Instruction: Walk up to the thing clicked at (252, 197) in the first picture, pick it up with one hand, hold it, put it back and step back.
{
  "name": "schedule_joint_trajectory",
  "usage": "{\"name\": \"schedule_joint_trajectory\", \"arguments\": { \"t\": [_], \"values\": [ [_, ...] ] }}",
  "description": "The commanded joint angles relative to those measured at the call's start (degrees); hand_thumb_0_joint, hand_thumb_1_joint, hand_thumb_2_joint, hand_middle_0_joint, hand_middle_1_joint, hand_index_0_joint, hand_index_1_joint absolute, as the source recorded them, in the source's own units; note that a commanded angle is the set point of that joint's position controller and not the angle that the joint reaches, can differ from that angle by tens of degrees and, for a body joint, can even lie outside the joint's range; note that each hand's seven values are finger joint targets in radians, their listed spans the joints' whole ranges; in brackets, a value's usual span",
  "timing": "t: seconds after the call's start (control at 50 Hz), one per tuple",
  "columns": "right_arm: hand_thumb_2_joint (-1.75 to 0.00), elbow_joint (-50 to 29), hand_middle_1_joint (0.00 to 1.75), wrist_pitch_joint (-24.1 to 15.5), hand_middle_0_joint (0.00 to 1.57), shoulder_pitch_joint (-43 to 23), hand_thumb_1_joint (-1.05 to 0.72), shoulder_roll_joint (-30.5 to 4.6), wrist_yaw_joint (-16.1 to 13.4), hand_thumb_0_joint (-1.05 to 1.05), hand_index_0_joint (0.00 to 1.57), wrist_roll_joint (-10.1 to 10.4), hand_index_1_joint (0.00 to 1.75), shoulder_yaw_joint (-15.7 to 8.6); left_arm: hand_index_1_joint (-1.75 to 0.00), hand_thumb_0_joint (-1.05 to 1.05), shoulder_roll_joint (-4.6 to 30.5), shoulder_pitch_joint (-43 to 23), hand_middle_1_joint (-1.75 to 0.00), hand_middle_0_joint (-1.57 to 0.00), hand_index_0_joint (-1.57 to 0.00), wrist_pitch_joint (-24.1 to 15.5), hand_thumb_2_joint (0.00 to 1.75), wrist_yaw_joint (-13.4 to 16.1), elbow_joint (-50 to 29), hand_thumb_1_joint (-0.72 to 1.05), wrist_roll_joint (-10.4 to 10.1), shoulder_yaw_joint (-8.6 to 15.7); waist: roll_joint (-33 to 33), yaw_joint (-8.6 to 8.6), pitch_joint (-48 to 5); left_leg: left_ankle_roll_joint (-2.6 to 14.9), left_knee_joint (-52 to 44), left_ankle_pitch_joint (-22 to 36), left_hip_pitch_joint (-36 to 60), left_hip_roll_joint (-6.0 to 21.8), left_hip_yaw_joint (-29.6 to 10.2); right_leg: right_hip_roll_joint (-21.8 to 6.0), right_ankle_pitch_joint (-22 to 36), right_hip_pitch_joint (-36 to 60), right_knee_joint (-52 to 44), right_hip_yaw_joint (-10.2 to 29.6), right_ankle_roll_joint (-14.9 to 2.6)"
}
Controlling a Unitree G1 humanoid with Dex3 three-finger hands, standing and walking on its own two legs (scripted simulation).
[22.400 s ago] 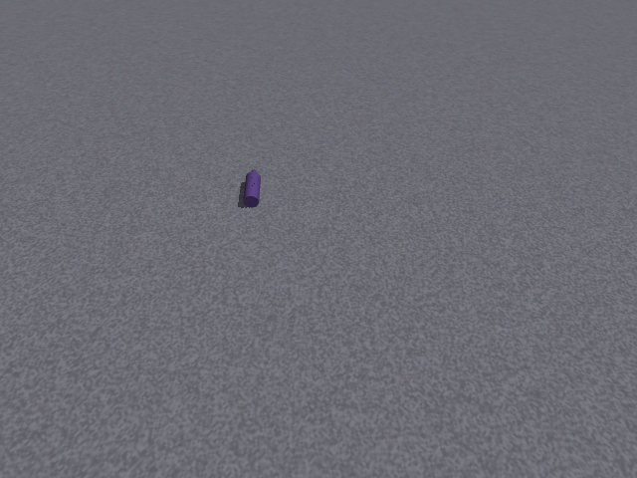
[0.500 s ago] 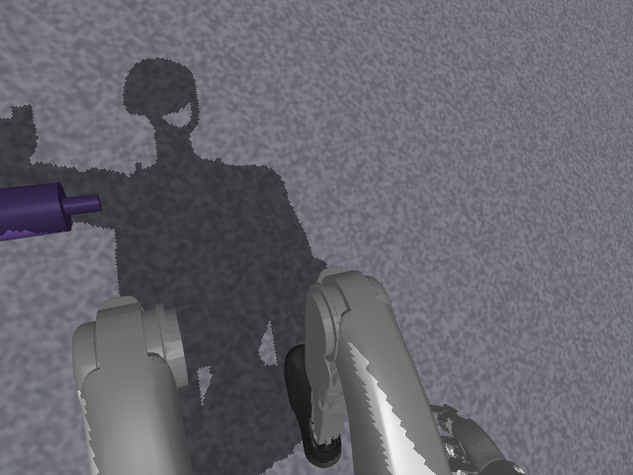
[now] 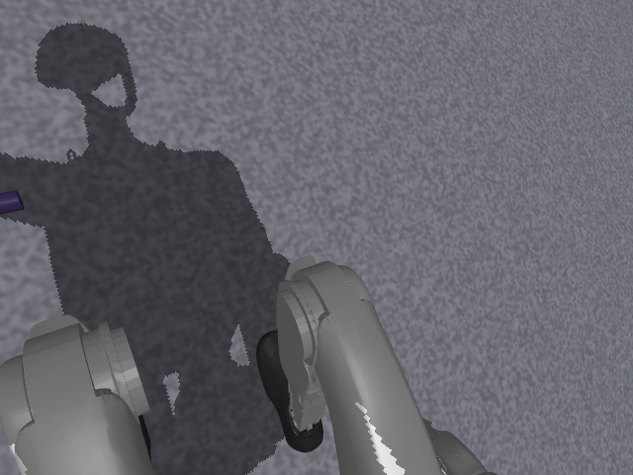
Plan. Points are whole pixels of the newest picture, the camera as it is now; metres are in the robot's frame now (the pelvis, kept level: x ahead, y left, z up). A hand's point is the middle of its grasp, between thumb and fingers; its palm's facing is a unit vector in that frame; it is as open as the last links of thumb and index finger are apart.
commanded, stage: rest palm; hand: left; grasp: from above
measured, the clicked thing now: out of the picture +0.44 +0.35 -0.27
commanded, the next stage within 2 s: close in 0.92 s
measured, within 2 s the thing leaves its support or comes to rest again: neither
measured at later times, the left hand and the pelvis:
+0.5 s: hand out of the picture +0.41 +0.36 -0.23, palm faces -0.45 -0.18 -0.88, open 14.3 cm; pelvis +0.00 +0.00 +0.00, yaw -1 degrees
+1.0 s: hand out of the picture +0.42 +0.36 -0.25, palm faces -0.43 -0.17 -0.89, open 14.2 cm; pelvis +0.00 +0.01 +0.00, yaw -3 degrees
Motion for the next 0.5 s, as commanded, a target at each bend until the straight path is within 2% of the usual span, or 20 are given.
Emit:
{"name": "schedule_joint_trajectory", "arguments": {
  "t": [0.0,0.02,0.04,0.06,0.08,0.12,0.14,0.16,0.18,0.22,0.24,0.26,0.28,0.3,0.32,0.34,0.36,0.38,0.42,0.48],
  "values": [
    [-0.90,-1.65,0.30,-0.77,0.20,7.13,-0.89,-18.21,-0.26,0.00,0.20,-0.35,0.30,-5.13,-1.00,0.00,16.42,-10.71,-0.99,-0.06,-0.04,-0.26,1.02,2.35,-7.59,-0.58,-0.80,1.76,28.16,0.97,-39.22,1.61,-14.13,12.66,32.23,1.06,6.69,1.62,15.64,19.60,-11.87,-5.97,-4.65],
    [-0.90,-1.43,0.30,-0.74,0.20,7.17,-0.89,-18.41,-0.05,0.00,0.20,-0.41,0.30,-5.02,-1.00,0.00,17.92,-10.62,-0.98,-0.06,-0.04,-0.21,1.03,2.53,-7.67,-0.58,-0.59,2.55,28.21,0.89,-39.43,1.64,-13.66,13.67,31.78,1.16,6.64,1.69,16.58,20.34,-11.45,-5.88,-4.63],
    [-0.90,-1.65,0.30,-0.72,0.20,7.30,-0.89,-18.75,0.01,0.00,0.20,-0.40,0.30,-5.04,-0.99,0.00,17.73,-9.87,-0.97,-0.06,-0.04,-0.25,1.03,2.62,-7.59,-0.58,-0.95,2.95,27.36,0.97,-38.50,1.72,-13.45,13.90,30.94,1.08,6.53,1.61,16.66,19.97,-11.60,-6.22,-4.60],
    [-0.90,-1.45,0.30,-0.82,0.20,7.32,-0.90,-18.07,0.35,0.00,0.20,-0.66,0.30,-4.61,-0.99,0.00,16.19,-9.53,-0.97,-0.06,-0.04,-0.29,1.03,2.55,-8.09,-0.59,-1.03,1.82,28.48,0.91,-38.50,1.68,-13.61,14.82,31.41,1.14,6.65,1.71,17.66,21.17,-11.61,-5.78,-4.52],
    [-0.90,-1.20,0.30,-0.87,0.20,7.55,-0.90,-18.47,0.50,0.00,0.20,-0.91,0.30,-4.75,-0.99,0.00,18.21,-9.35,-0.96,-0.06,-0.04,-0.39,1.04,3.08,-7.73,-0.60,-1.36,3.72,27.71,0.81,-37.75,1.83,-13.20,14.38,30.65,1.32,6.64,1.73,17.65,21.23,-11.82,-6.02,-4.34],
    [-0.90,-1.52,0.30,-0.85,0.20,7.15,-0.89,-18.48,0.69,0.00,0.20,-0.89,0.30,-4.58,-0.98,0.00,17.15,-7.73,-0.96,-0.06,-0.04,-0.50,1.04,3.29,-8.93,-0.59,-1.46,3.77,28.42,1.50,-38.85,1.70,-13.43,16.43,32.43,1.43,6.24,1.98,18.77,21.54,-11.55,-6.33,-4.39],
    [-0.90,-1.57,0.30,-1.03,0.20,7.15,-0.90,-18.60,0.94,0.00,0.20,-1.14,0.30,-4.56,-0.99,0.00,16.22,-8.25,-0.96,-0.06,-0.04,-0.38,1.04,3.16,-7.52,-0.60,-1.26,2.53,27.98,0.26,-37.49,1.66,-13.10,15.59,32.12,1.46,6.04,1.83,18.04,20.21,-11.13,-6.69,-4.47],
    [-0.90,-1.54,0.30,-1.07,0.20,6.72,-0.89,-18.70,1.07,0.00,0.20,-1.21,0.30,-4.61,-0.99,0.00,15.61,-8.38,-0.97,-0.06,-0.04,-0.65,1.03,3.24,-8.89,-0.58,-1.71,2.67,28.86,0.67,-37.81,1.55,-13.59,16.29,32.50,1.55,5.91,2.00,18.57,20.91,-11.55,-6.82,-4.34],
    [-0.90,-1.34,0.30,-1.16,0.20,6.80,-0.89,-18.58,1.25,0.00,0.20,-1.43,0.30,-4.54,-0.99,0.00,15.58,-8.18,-0.97,-0.06,-0.04,-0.50,1.03,3.17,-7.43,-0.58,-1.12,1.96,28.46,0.20,-37.38,1.72,-13.02,15.59,32.00,1.63,5.94,2.08,18.54,20.99,-11.47,-6.56,-4.29],
    [-0.90,-1.33,0.30,-0.90,0.20,6.63,-0.89,-18.74,1.25,0.00,0.20,-1.14,0.30,-4.59,-0.99,0.00,16.32,-9.56,-0.96,-0.06,-0.04,-0.96,1.04,3.60,-10.09,-0.59,-1.60,2.63,28.96,0.93,-38.81,1.57,-13.73,14.94,31.97,1.62,5.66,2.08,17.95,21.78,-11.77,-6.77,-4.41],
    [-0.90,-1.40,0.30,-0.99,0.20,6.13,-0.90,-18.65,1.34,0.00,0.20,-1.18,0.30,-4.61,-0.99,0.00,15.93,-9.04,-0.96,-0.06,-0.04,-0.84,1.04,3.69,-8.00,-0.59,-1.63,2.10,28.62,0.63,-37.27,1.55,-13.70,13.67,31.37,1.64,5.50,2.08,16.75,20.34,-11.45,-6.89,-4.57],
    [-0.90,-1.48,0.30,-1.18,0.20,6.21,-0.90,-19.00,1.49,0.00,0.20,-1.58,0.30,-4.54,-0.99,0.00,15.29,-9.76,-0.97,-0.06,-0.04,-0.80,1.03,3.64,-6.64,-0.59,-1.16,1.08,27.79,-0.83,-35.07,1.62,-13.34,12.04,30.25,1.69,5.50,2.08,15.59,19.42,-11.63,-7.15,-4.41],
    [-0.90,-0.53,0.30,-1.25,0.20,6.52,-0.90,-18.61,1.67,0.00,0.20,-1.66,0.30,-4.46,-0.99,0.00,13.20,-11.05,-0.97,-0.06,-0.04,-0.94,1.03,3.33,-7.08,-0.58,-1.10,-0.90,27.11,-1.19,-33.80,1.67,-13.18,10.59,29.97,1.65,5.55,2.16,14.45,18.40,-11.84,-7.07,-4.43],
    [-0.90,-0.79,0.30,-1.22,0.20,6.22,-0.89,-18.95,1.43,0.00,0.20,-1.39,0.30,-4.58,-0.99,0.00,14.48,-12.05,-0.97,-0.06,-0.04,-1.48,1.03,3.79,-9.58,-0.58,-1.56,0.45,27.83,-0.70,-35.41,1.62,-13.70,11.12,30.22,1.65,5.31,2.24,14.90,19.74,-12.49,-7.18,-4.39],
    [-0.90,-1.68,0.30,-1.42,0.20,5.48,-0.90,-19.41,1.44,0.00,0.20,-1.39,0.30,-4.44,-1.00,0.00,15.55,-11.27,-0.98,-0.07,-0.04,-1.20,1.04,4.09,-6.54,-0.58,-0.92,0.66,27.01,-1.07,-34.44,1.70,-13.33,10.44,29.85,1.64,5.22,2.05,14.32,18.94,-12.06,-7.28,-4.48],
    [-0.90,-1.46,0.30,-1.28,0.20,5.89,-0.89,-19.72,1.28,0.00,0.20,-1.53,0.30,-4.51,-1.00,0.00,16.32,-10.86,-0.98,-0.07,-0.05,-1.45,1.04,4.46,-7.09,-0.58,-1.29,1.73,26.59,-0.63,-35.19,1.80,-13.48,10.43,29.51,1.70,5.16,2.19,14.49,20.33,-12.54,-7.15,-4.28],
    [-0.90,-1.93,0.30,-1.39,0.20,5.14,-0.89,-19.54,1.37,0.00,0.20,-1.34,0.30,-4.37,-0.99,0.00,15.20,-11.25,-0.97,-0.07,-0.04,-1.63,1.04,4.65,-6.78,-0.59,-0.89,0.52,26.49,-0.54,-34.84,1.65,-13.68,10.31,29.55,1.64,5.20,2.07,14.19,19.75,-12.15,-7.32,-4.43],
    [-0.90,-1.10,0.30,-1.30,0.20,5.65,-0.89,-19.62,1.32,0.00,0.20,-1.49,0.30,-4.58,-1.00,0.00,15.66,-10.25,-0.98,-0.07,-0.05,-1.50,1.04,4.94,-5.15,-0.57,-0.75,1.35,26.41,-0.90,-34.11,1.60,-13.68,10.32,29.81,1.69,4.99,2.13,14.19,19.04,-11.92,-7.63,-4.42],
    [-0.90,-1.01,0.30,-1.58,0.20,5.66,-0.90,-19.50,1.53,0.00,0.20,-1.82,0.30,-4.42,-1.01,0.00,14.42,-11.44,-0.99,-0.07,-0.05,-1.52,1.02,4.87,-4.74,-0.56,0.00,-0.10,27.75,-2.04,-32.96,1.30,-13.66,9.95,30.70,1.69,4.91,2.04,13.77,18.06,-11.28,-7.77,-4.53],
    [-0.90,-1.26,0.30,-2.02,0.20,4.96,-0.90,-19.60,1.77,0.00,0.20,-1.84,0.30,-4.11,-1.02,0.00,14.85,-12.62,-1.00,-0.07,-0.05,-1.50,1.03,5.26,-4.41,-0.56,-0.17,-0.06,28.14,-2.25,-32.37,1.22,-13.59,10.08,30.77,1.77,4.55,2.01,13.88,17.57,-10.90,-8.15,-4.52]
  ]
}}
